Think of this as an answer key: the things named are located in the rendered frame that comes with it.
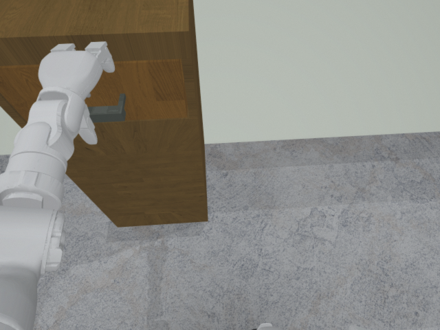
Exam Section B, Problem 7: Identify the left robot upper arm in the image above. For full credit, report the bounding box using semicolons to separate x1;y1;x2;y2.
0;206;66;330

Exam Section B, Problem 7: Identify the robot left forearm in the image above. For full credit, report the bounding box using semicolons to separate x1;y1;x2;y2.
0;87;85;210

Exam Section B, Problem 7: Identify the drawer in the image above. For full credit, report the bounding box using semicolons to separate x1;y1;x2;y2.
0;59;188;122

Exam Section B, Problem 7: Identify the handle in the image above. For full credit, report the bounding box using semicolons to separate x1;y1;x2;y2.
88;93;126;123

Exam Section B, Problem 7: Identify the cabinet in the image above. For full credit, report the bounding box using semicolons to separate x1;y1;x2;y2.
0;0;208;228

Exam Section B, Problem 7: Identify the left robot hand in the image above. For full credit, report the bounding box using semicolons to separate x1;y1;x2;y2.
38;41;115;144

